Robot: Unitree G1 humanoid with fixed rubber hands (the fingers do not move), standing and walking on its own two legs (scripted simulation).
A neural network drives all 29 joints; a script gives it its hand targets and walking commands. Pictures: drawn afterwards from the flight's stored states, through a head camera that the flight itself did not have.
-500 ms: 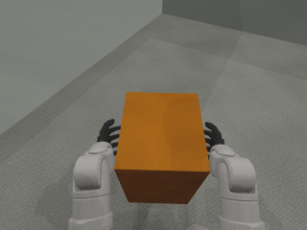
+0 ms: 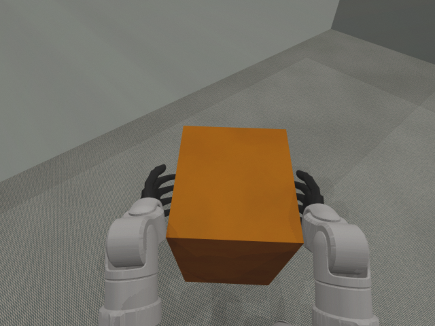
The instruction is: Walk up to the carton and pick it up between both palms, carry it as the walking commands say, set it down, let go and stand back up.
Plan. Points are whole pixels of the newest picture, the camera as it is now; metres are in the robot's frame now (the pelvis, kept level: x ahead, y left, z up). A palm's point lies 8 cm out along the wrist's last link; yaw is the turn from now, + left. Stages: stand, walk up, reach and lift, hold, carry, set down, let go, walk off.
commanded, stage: carry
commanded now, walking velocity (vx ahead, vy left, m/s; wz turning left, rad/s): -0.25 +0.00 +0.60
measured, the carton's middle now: (230, 213) +0.32 -0.03 +0.03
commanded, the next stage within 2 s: none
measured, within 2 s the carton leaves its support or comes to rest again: neither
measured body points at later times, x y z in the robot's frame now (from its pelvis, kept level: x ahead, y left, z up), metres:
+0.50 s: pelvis -0.19 +0.00 +0.02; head -0.17 -0.02 +0.47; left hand +0.06 +0.19 +0.09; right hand +0.12 -0.08 +0.08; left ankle -0.18 +0.15 -0.63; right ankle -0.15 -0.10 -0.71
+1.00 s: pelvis -0.33 +0.02 +0.01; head -0.34 +0.00 +0.46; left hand -0.10 +0.23 +0.09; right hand -0.02 -0.03 +0.08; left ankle -0.29 +0.15 -0.71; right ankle -0.21 -0.09 -0.71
